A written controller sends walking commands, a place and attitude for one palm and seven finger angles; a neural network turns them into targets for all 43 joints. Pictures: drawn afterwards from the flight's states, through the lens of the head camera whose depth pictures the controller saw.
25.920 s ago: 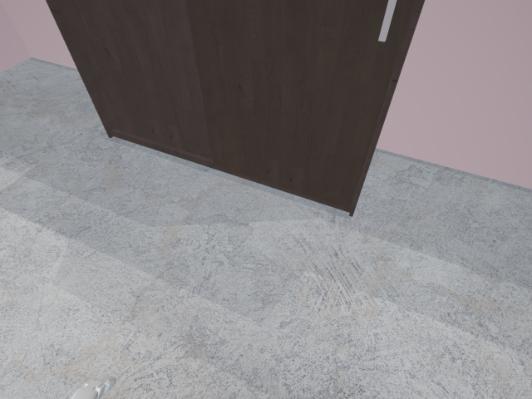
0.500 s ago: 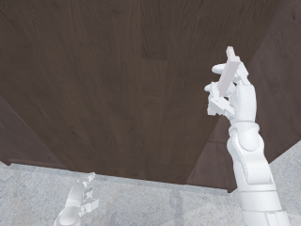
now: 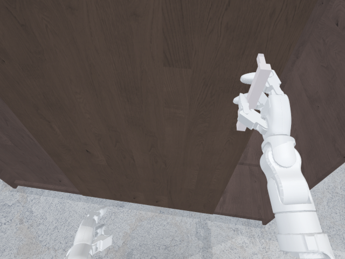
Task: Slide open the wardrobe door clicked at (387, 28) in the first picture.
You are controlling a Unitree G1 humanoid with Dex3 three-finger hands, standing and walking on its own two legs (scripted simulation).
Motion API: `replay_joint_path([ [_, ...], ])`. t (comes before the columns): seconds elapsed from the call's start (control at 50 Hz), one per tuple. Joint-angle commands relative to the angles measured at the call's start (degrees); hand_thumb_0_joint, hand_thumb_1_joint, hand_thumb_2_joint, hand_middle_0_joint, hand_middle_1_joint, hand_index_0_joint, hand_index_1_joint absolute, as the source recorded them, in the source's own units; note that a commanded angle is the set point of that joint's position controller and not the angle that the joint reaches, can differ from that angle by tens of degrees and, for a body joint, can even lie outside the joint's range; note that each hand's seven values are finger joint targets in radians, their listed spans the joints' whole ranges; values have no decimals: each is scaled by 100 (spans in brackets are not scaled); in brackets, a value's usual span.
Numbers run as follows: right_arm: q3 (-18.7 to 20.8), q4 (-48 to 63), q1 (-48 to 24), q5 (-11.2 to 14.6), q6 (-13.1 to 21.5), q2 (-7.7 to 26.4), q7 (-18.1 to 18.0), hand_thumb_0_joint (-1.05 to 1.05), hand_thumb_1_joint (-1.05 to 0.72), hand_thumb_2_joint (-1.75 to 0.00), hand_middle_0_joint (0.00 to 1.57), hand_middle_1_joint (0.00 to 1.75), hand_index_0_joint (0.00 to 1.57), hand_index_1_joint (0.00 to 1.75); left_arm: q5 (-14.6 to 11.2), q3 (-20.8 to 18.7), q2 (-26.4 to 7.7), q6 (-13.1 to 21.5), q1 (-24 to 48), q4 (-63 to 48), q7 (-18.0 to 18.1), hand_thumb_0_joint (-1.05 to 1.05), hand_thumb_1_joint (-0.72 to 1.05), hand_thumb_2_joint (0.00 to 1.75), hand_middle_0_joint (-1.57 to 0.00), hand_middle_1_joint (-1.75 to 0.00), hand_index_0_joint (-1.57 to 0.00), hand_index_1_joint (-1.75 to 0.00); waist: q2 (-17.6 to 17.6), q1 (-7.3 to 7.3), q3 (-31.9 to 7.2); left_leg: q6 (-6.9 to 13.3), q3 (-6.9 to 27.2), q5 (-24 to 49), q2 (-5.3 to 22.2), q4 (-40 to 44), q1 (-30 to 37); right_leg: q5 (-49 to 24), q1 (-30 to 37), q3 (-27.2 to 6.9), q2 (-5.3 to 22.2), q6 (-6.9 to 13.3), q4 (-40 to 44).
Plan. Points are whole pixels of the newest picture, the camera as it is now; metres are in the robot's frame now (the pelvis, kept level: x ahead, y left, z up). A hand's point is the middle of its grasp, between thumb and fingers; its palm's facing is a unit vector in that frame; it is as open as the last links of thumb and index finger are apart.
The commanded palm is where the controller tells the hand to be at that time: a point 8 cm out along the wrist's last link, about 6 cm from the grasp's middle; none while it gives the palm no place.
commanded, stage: step sideways, sliding the door along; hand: right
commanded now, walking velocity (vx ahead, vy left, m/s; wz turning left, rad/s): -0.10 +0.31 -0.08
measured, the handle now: (250, 95) +0.43 -0.14 +0.17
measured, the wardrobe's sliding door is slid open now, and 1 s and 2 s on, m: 0.28 0.28 0.28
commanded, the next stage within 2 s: none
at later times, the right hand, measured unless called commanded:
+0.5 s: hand (242, 112) +0.37 -0.11 +0.17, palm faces +0.05 +0.99 -0.09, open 6.2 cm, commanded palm +0.36 -0.14 +0.18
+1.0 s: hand (240, 111) +0.37 -0.11 +0.17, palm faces +0.07 +0.99 -0.07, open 6.2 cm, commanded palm +0.36 -0.13 +0.18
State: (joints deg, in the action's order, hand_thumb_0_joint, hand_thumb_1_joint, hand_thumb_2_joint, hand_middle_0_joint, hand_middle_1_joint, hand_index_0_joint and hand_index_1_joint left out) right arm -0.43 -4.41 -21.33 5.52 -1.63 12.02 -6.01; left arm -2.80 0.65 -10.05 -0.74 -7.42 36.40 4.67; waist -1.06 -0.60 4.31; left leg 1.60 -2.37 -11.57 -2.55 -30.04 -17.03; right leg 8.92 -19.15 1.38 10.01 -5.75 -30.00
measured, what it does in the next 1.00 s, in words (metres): stands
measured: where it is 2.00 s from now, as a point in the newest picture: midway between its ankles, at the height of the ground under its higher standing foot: outside the picture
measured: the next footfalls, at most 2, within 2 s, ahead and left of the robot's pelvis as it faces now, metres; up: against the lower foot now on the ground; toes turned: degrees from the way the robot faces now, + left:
none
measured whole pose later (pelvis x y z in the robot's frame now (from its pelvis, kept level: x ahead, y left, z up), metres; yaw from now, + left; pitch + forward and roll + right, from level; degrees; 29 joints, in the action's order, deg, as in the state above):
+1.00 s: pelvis +0.00 +0.02 -0.01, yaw -2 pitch -2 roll +2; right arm -1.1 -6.1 -24.5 6.1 -1.7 11.0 -6.5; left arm -2.7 0.8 -10.2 0.7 -6.2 36.5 4.1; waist -1.3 0.8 5.2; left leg 3.1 -5.2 -13.8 -2.8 -33.4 -18.0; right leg 9.6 -20.8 -1.6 10.1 -5.6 -32.2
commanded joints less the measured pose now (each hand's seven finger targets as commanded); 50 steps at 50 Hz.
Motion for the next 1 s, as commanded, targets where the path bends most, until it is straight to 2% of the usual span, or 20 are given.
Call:
replay_joint_path([
  [0.0,61,1915,-2697,-62,721,502,149,0,-90,-90,45,140,45,140,23,-239,-656,288,615,-882,49,0,90,90,-20,-30,-20,-30,-102,-103,-2362,-204,113,408,388,658,160,-940,1393,83,-61,516,71],
  [0.04,35,1843,-2809,-54,728,459,163,0,-90,-90,45,140,45,140,9,-225,-632,284,626,-892,40,0,90,90,-20,-30,-20,-30,-38,-111,-2315,-191,138,111,409,718,79,-528,1277,111,-115,500,52],
  [0.06,53,1930,-2832,-35,731,538,132,0,-90,-90,45,140,45,140,-8,-231,-681,295,640,-866,59,0,90,90,-20,-30,-20,-30,-208,-135,-2295,-200,125,-26,370,676,83,-414,1306,-4,-69,527,234],
  [0.12,26,1816,-2910,-43,754,431,156,0,-90,-90,45,140,45,140,15,-232,-658,281,639,-882,48,0,90,90,-20,-30,-20,-30,-342,-79,-2316,-224,110,-54,270,432,234,-562,1090,-146,104,591,313],
  [0.2,41,1811,-2999,-37,754,453,153,0,-90,-90,45,140,45,140,11,-240,-671,291,617,-865,43,0,90,90,-20,-30,-20,-30,-292,-62,-2379,-203,135,4,305,393,317,-603,1047,-160,112,603,231],
  [0.24,55,1756,-3086,-44,750,468,159,0,-90,-90,45,140,45,140,7,-235,-642,303,603,-859,38,0,90,90,-20,-30,-20,-30,-26,-69,-2386,-163,169,62,416,570,207,-485,1103,15,-42,533,-25],
  [0.36,-1,1746,-3074,-11,723,452,140,0,-90,-90,45,140,45,140,-15,-230,-673,357,639,-810,77,0,90,90,-20,-30,-20,-30,28,-117,-2268,-155,149,-141,452,578,-4,-242,1187,-97,-51,556,41],
  [0.4,-40,1764,-3117,-17,738,380,158,0,-90,-90,45,140,45,140,23,-230,-673,360,619,-813,65,0,90,90,-20,-30,-20,-30,-215,-84,-2325,-184,127,-70,364,403,110,-488,1118,-249,88,613,140],
  [0.44,-63,1733,-3120,-27,752,350,181,0,-90,-90,45,140,45,140,18,-220,-633,352,630,-831,53,0,90,90,-20,-30,-20,-30,37,-68,-2317,-160,194,-30,444,502,171,-395,1015,-132,14,597,-49],
  [0.48,-75,1721,-3051,-18,729,359,153,0,-90,-90,45,140,45,140,10,-232,-687,371,598,-800,62,0,90,90,-20,-30,-20,-30,-91,-81,-2319,-145,164,23,445,458,148,-519,1108,-172,2,581,-4],
  [0.54,-118,1802,-3163,-32,746,310,175,0,-90,-90,45,140,45,140,21,-226,-641,372,600,-811,44,0,90,90,-20,-30,-20,-30,56,-81,-2377,-123,179,65,511,518,152,-481,1107,-97,-70,550,-146],
  [0.6,-210,1875,-3122,-27,752,240,174,0,-90,-90,45,140,45,140,28,-239,-687,392,616,-804,40,0,90,90,-20,-30,-20,-30,-251,-81,-2378,-153,144,146,407,321,211,-797,1131,-315,87,625,29],
  [0.64,-239,1870,-3136,-40,769,205,199,0,-90,-90,45,140,45,140,24,-230,-636,390,625,-835,22,0,90,90,-20,-30,-20,-30,-40,-71,-2416,-144,203,337,473,408,292,-902,1104,-215,40,612,-150],
  [0.68,-190,1934,-3090,-33,765,281,169,0,-90,-90,45,140,45,140,15,-241,-691,407,591,-800,32,0,90,90,-20,-30,-20,-30,-155,-79,-2427,-139,159,441,465,345,328,-1070,1175,-264,61,593,-52],
  [0.74,-259,1965,-3150,-56,784,217,205,0,-90,-90,45,140,45,140,23,-239,-642,416,618,-831,4,0,90,90,-20,-30,-20,-30,37,-85,-2498,-114,222,732,568,451,345,-1174,1237,-112,-27,549,-268],
  [0.8,-346,1940,-3095,-41,789,137,210,0,-90,-90,45,140,45,140,23,-226,-682,418,651,-846,0,0,90,90,-20,-30,-20,-30,-234,-92,-2407,-170,149,470,414,290,327,-1206,1175,-329,89,607,12],
  [0.88,-250,1966,-3079,-43,812,221,179,0,-90,-90,45,140,45,140,27,-236,-678,393,662,-858,-6,0,90,90,-20,-30,-20,-30,-194,-54,-2422,-168,222,262,424,310,446,-894,1052,-361,158,669,60],
  [0.92,-408,1979,-3147,-46,804,79,208,0,-90,-90,45,140,45,140,22,-210,-616,381,688,-888,-28,0,90,90,-20,-30,-20,-30,90,-67,-2447,-126,279,286,552,486,413,-685,1020,-183,-16,590,-173],
  [0.94,-294,1943,-3154,-52,800,202,183,0,-90,-90,45,140,45,140,14,-224,-624,393,672,-869,-26,0,90,90,-20,-30,-20,-30,202,-69,-2459,-81,321,256,664,607,328,-473,1057,-38,-133,526,-311],
  [0.98,-247,1907,-3046,-34,776,243,141,0,-90,-90,45,140,45,140,29,-226,-676,402,649,-813,-3,0,90,90,-20,-30,-20,-30,40,-91,-2349,-68,247,77,611,516,157,-395,1135,-182,-69,544,-130],
])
